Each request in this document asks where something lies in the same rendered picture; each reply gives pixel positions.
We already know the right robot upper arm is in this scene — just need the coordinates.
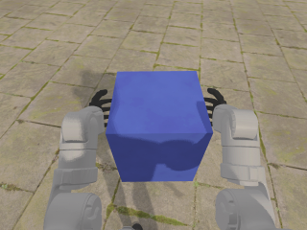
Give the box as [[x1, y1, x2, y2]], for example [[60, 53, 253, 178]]
[[215, 188, 293, 230]]

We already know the robot left hand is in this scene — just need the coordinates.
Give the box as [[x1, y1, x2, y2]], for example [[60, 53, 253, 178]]
[[89, 89, 112, 127]]

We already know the carton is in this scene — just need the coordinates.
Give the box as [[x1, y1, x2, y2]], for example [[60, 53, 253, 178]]
[[106, 71, 213, 182]]

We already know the left robot upper arm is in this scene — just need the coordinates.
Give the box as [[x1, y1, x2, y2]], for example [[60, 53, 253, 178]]
[[44, 193, 103, 230]]

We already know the right robot forearm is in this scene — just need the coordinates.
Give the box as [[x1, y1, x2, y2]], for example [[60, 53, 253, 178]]
[[212, 103, 275, 222]]

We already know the robot right hand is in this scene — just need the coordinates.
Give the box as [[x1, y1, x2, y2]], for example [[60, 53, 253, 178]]
[[203, 87, 226, 126]]

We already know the left robot forearm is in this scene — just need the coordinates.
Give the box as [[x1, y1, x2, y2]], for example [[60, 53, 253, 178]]
[[43, 105, 105, 230]]

